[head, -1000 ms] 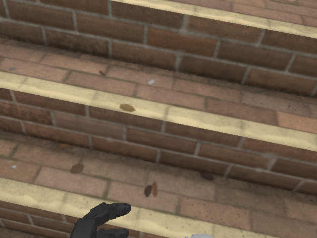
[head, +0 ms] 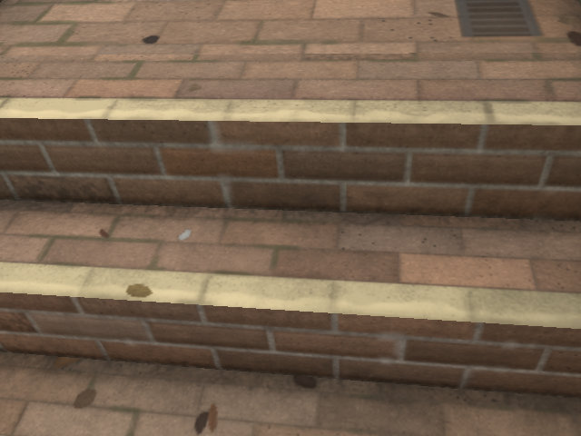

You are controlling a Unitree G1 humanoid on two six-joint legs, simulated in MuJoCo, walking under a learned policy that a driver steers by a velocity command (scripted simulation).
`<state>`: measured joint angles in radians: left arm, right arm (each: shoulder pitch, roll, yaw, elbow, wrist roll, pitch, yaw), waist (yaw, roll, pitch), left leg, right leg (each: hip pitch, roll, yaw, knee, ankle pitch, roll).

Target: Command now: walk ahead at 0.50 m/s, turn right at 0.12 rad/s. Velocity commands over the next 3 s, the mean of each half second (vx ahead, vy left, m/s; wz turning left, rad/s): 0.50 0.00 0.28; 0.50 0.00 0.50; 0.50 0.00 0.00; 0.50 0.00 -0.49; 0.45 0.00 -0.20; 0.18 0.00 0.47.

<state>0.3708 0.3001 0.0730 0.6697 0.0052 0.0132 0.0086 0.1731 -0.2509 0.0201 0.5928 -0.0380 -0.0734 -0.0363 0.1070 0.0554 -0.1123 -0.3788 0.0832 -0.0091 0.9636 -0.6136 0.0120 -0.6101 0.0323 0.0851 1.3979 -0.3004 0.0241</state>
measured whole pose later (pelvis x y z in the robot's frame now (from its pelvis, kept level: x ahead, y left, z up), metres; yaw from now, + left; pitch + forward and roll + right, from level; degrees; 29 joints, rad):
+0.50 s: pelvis -0.07 -0.01 -0.10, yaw +13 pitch +2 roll -4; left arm 0.11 0.10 -0.04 0.60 0.03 -0.09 0.04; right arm 0.40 -0.18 0.00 0.84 -0.04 -0.01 0.03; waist 0.01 0.02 -0.07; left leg -0.40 -0.02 -0.09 0.66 -0.29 0.05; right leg -1.29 -0.02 0.04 2.45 -0.04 -0.05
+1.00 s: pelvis +0.01 -0.09 -0.03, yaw +24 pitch +1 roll -3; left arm 0.11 0.07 -0.04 0.68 0.01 -0.01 0.07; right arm 0.23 -0.28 -0.09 0.68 0.00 0.10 -0.03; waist -0.01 0.11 -0.05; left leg -0.75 -0.06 -0.09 1.79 -0.02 -0.08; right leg -0.71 -0.17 -0.20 1.42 -0.77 0.00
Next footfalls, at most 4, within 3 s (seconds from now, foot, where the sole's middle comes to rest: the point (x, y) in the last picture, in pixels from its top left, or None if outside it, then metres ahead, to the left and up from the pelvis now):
0.06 right None -0.04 -0.15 -0.86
0.26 left None -0.01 0.09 -0.86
0.84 right None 0.12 -0.19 -0.66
1.40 left None -0.04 0.10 -0.87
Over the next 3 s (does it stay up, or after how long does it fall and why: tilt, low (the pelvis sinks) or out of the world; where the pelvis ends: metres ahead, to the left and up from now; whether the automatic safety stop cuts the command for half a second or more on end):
stays up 0.50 0.17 0.35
